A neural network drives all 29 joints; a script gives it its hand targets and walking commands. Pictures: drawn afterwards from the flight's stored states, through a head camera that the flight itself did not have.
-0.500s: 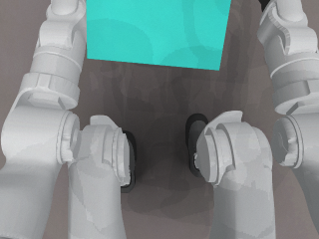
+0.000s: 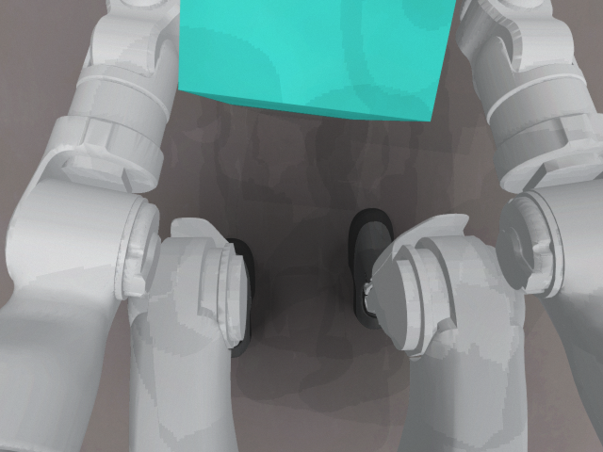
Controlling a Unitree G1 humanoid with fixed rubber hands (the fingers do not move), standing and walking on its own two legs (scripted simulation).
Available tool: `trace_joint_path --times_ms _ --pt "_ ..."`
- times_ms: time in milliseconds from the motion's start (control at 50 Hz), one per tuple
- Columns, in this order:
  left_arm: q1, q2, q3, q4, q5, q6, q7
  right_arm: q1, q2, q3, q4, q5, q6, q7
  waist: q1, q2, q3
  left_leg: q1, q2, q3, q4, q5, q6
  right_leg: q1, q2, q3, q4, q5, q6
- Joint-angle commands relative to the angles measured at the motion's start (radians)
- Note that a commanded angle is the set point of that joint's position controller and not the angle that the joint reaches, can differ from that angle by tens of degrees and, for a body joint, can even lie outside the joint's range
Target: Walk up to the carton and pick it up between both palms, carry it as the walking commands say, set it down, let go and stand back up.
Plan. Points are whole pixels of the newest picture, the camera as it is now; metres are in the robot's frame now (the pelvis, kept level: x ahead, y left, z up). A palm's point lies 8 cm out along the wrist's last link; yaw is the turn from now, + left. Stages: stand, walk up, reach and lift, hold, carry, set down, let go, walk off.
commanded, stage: reach and lift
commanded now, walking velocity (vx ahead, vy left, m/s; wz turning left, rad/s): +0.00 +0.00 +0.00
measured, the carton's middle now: out of the picture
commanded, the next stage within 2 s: none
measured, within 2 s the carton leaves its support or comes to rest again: leaves its support in 0.76 s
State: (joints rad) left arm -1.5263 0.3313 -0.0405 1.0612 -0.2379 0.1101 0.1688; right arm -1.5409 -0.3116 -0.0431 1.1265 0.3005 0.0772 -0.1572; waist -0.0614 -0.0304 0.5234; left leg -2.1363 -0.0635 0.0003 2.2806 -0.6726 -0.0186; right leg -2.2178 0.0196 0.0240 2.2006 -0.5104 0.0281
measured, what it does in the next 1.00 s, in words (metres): stands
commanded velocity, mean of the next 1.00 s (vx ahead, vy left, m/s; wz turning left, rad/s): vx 0.00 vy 0.00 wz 0.00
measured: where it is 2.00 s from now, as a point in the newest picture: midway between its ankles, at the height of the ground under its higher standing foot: (304, 301)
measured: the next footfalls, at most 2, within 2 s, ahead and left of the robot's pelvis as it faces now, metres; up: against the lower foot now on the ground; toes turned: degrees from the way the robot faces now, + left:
none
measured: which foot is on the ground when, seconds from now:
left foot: down 0.00-1.00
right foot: down 0.00-1.00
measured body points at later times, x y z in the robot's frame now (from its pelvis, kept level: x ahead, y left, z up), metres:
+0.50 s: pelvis +0.00 +0.01 -0.02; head +0.37 +0.01 +0.23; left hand +0.58 +0.11 -0.18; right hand +0.57 -0.17 -0.17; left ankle +0.10 +0.11 -0.33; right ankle +0.14 -0.12 -0.33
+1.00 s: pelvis +0.00 -0.01 +0.01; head +0.36 -0.02 +0.26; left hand +0.57 +0.08 -0.15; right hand +0.54 -0.20 -0.15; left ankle +0.10 +0.11 -0.33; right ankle +0.14 -0.13 -0.33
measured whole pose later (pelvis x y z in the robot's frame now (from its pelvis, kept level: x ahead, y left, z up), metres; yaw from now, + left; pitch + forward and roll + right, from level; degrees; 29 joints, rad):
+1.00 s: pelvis +0.00 -0.01 +0.01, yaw +2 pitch +27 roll +2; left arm -1.49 0.19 0.17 0.90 -0.02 0.30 0.16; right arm -1.36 -0.22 -0.26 0.80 0.17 0.28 -0.24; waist -0.09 -0.02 0.53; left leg -2.05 -0.09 0.00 2.26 -0.69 -0.04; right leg -2.13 0.10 0.08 2.21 -0.55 0.08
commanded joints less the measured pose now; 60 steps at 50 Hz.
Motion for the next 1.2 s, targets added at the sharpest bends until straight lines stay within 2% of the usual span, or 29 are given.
trace_joint_path --times_ms 0,80,140,240,280,300,340,400,440,460,500,520,560,620,640,680,740,800,840,860,880,900,960,1040,1080,1100,1140,1160,1180 --pt "-0.398 -0.076 -0.019 -0.168 0.006 -0.046 -0.030 -0.228 0.096 -0.037 -0.096 -0.033 -0.047 -0.012 -0.045 0.080 -1.662 0.522 -0.046 0.039 -0.249 0.363 -0.033 0.898 0.050 -0.087 -0.140 0.442 0.012" --pt "-0.405 -0.209 -0.076 -0.139 0.006 -0.043 -0.053 -0.268 0.173 -0.060 -0.094 -0.090 -0.057 -0.009 -0.080 0.124 -1.624 0.493 -0.055 0.043 -0.238 0.395 -0.042 0.884 0.065 -0.078 -0.143 0.465 0.006" --pt "-0.530 -0.435 -0.147 -0.172 -0.008 -0.034 -0.104 -0.370 0.471 0.030 -0.099 -0.065 -0.031 0.062 -0.046 0.107 -1.640 0.534 -0.057 0.022 -0.248 0.407 -0.024 0.840 0.072 -0.075 -0.124 0.453 0.002" --pt "-0.660 -0.848 -0.184 -0.186 0.018 0.003 -0.218 -0.509 0.826 0.067 -0.127 -0.090 0.014 0.180 -0.083 0.117 -1.584 0.536 -0.082 0.032 -0.223 0.387 -0.021 0.795 0.096 -0.122 -0.093 0.398 0.014" --pt "-0.668 -0.995 -0.165 -0.215 0.038 0.018 -0.260 -0.494 0.962 0.042 -0.119 -0.118 0.040 0.235 -0.087 0.181 -1.530 0.520 -0.096 0.041 -0.236 0.351 -0.023 0.707 0.110 -0.123 -0.089 0.345 -0.010" --pt "-0.696 -1.002 -0.160 -0.237 0.040 0.020 -0.269 -0.481 0.986 0.044 -0.112 -0.120 0.057 0.249 -0.108 0.131 -1.516 0.505 -0.099 0.040 -0.224 0.358 -0.024 0.711 0.105 -0.128 -0.092 0.353 -0.007" --pt "-0.705 -1.068 -0.153 -0.264 0.043 0.040 -0.292 -0.496 1.018 0.028 -0.164 -0.137 0.067 0.271 -0.132 0.167 -1.553 0.537 -0.098 0.037 -0.215 0.367 -0.014 0.677 0.104 -0.134 -0.078 0.348 -0.017" --pt "-0.658 -1.115 -0.120 -0.265 0.053 0.056 -0.300 -0.514 1.073 0.064 -0.205 -0.120 0.092 0.303 -0.074 0.158 -1.609 0.578 -0.103 0.054 -0.196 0.407 -0.012 0.699 0.102 -0.118 -0.092 0.349 -0.020" --pt "-0.703 -1.132 -0.155 -0.342 0.038 0.056 -0.304 -0.422 1.110 0.025 -0.143 -0.134 0.111 0.323 -0.119 0.162 -1.583 0.535 -0.100 0.042 -0.206 0.392 -0.012 0.681 0.104 -0.129 -0.079 0.375 -0.028" --pt "-0.705 -1.125 -0.152 -0.321 0.046 0.061 -0.307 -0.454 1.114 0.019 -0.177 -0.116 0.108 0.327 -0.087 0.201 -1.582 0.578 -0.099 0.042 -0.212 0.400 -0.007 0.652 0.104 -0.134 -0.067 0.365 -0.021" --pt "-0.693 -1.163 -0.173 -0.344 0.022 0.066 -0.310 -0.458 1.130 0.040 -0.215 -0.121 0.108 0.332 -0.135 0.145 -1.623 0.573 -0.099 0.037 -0.204 0.433 -0.003 0.681 0.105 -0.148 -0.072 0.406 -0.021" --pt "-0.652 -1.192 -0.180 -0.296 0.028 0.076 -0.309 -0.495 1.088 0.045 -0.254 -0.119 0.100 0.326 -0.126 0.195 -1.651 0.597 -0.099 0.048 -0.193 0.442 -0.007 0.680 0.107 -0.145 -0.072 0.403 -0.024" --pt "-0.651 -1.209 -0.185 -0.301 0.036 0.077 -0.307 -0.417 1.130 0.037 -0.180 -0.123 0.123 0.342 -0.133 0.184 -1.636 0.631 -0.099 0.020 -0.202 0.467 -0.010 0.672 0.105 -0.144 -0.072 0.422 -0.029" --pt "-0.656 -1.212 -0.203 -0.352 0.023 0.083 -0.300 -0.478 1.140 0.053 -0.275 -0.112 0.124 0.348 -0.144 0.165 -1.698 0.683 -0.108 0.021 -0.208 0.503 -0.004 0.658 0.117 -0.158 -0.078 0.436 -0.023" --pt "-0.639 -1.210 -0.189 -0.355 0.027 0.081 -0.297 -0.457 1.178 0.077 -0.287 -0.100 0.130 0.349 -0.123 0.153 -1.741 0.689 -0.100 0.030 -0.206 0.530 -0.005 0.714 0.110 -0.154 -0.083 0.474 -0.022" --pt "-0.695 -1.242 -0.205 -0.399 0.022 0.084 -0.294 -0.490 1.186 0.078 -0.343 -0.115 0.139 0.343 -0.145 0.153 -1.845 0.722 -0.099 0.021 -0.201 0.548 -0.006 0.749 0.116 -0.151 -0.083 0.502 -0.025" --pt "-0.700 -1.228 -0.203 -0.467 0.024 0.084 -0.280 -0.510 1.228 0.127 -0.402 -0.083 0.161 0.342 -0.088 0.146 -1.962 0.751 -0.111 0.048 -0.204 0.594 -0.005 0.850 0.124 -0.137 -0.090 0.570 -0.017" --pt "-0.700 -1.238 -0.223 -0.474 0.018 0.099 -0.257 -0.617 1.202 0.166 -0.500 -0.057 0.157 0.326 -0.102 0.153 -2.084 0.830 -0.102 0.044 -0.202 0.606 -0.008 0.865 0.115 -0.137 -0.103 0.566 -0.009" --pt "-0.662 -1.235 -0.182 -0.415 0.058 0.106 -0.243 -0.681 1.191 0.199 -0.545 -0.047 0.161 0.314 -0.017 0.146 -2.054 0.812 -0.107 0.063 -0.229 0.591 0.000 0.864 0.126 -0.135 -0.116 0.547 0.006" --pt "-0.679 -1.236 -0.172 -0.410 0.071 0.108 -0.246 -0.660 1.192 0.209 -0.488 -0.065 0.173 0.312 -0.035 0.102 -1.993 0.725 -0.105 0.064 -0.226 0.566 0.001 0.882 0.125 -0.136 -0.123 0.554 0.002" --pt "-0.660 -1.213 -0.192 -0.452 0.060 0.114 -0.245 -0.690 1.191 0.249 -0.588 -0.035 0.168 0.300 -0.011 0.099 -2.092 0.761 -0.110 0.080 -0.235 0.556 0.006 0.958 0.130 -0.142 -0.127 0.555 0.016" --pt "-0.639 -1.142 -0.157 -0.409 0.084 0.116 -0.252 -0.721 1.230 0.284 -0.597 -0.029 0.177 0.280 0.051 0.021 -2.079 0.696 -0.101 0.094 -0.247 0.517 0.014 1.015 0.126 -0.131 -0.134 0.552 0.028" --pt "-0.631 -1.116 -0.109 -0.387 0.097 0.131 -0.267 -0.784 1.250 0.351 -0.672 -0.021 0.194 0.256 0.098 -0.071 -2.085 0.614 -0.116 0.112 -0.260 0.443 0.030 1.136 0.129 -0.107 -0.172 0.548 0.038" --pt "-0.750 -1.087 -0.130 -0.436 0.072 0.153 -0.286 -0.777 1.230 0.314 -0.613 -0.039 0.220 0.217 0.046 -0.056 -2.089 0.516 -0.116 0.131 -0.277 0.353 0.026 1.170 0.122 -0.089 -0.229 0.462 0.038" --pt "-0.789 -1.071 -0.153 -0.484 0.075 0.156 -0.285 -0.755 1.246 0.303 -0.582 -0.055 0.230 0.208 0.062 -0.043 -2.130 0.593 -0.109 0.118 -0.300 0.354 0.025 1.164 0.119 -0.103 -0.232 0.433 0.037" --pt "-0.843 -1.079 -0.173 -0.499 0.060 0.160 -0.290 -0.766 1.241 0.277 -0.568 -0.069 0.233 0.203 0.013 -0.056 -2.122 0.574 -0.107 0.116 -0.306 0.325 0.024 1.152 0.122 -0.116 -0.239 0.402 0.036" --pt "-0.811 -1.091 -0.132 -0.482 0.071 0.173 -0.304 -0.735 1.275 0.259 -0.553 -0.111 0.256 0.197 0.007 -0.074 -2.076 0.511 -0.121 0.121 -0.319 0.309 0.025 1.170 0.122 -0.110 -0.271 0.384 0.031" --pt "-0.834 -1.047 -0.118 -0.480 0.089 0.184 -0.311 -0.699 1.299 0.230 -0.501 -0.112 0.272 0.208 0.029 -0.060 -2.061 0.498 -0.110 0.128 -0.334 0.236 0.031 1.169 0.117 -0.093 -0.290 0.320 0.028" --pt "-0.778 -1.097 -0.122 -0.414 0.095 0.204 -0.321 -0.723 1.262 0.223 -0.508 -0.110 0.268 0.211 0.012 -0.007 -2.045 0.512 -0.104 0.117 -0.340 0.237 0.034 1.124 0.116 -0.100 -0.281 0.310 0.030"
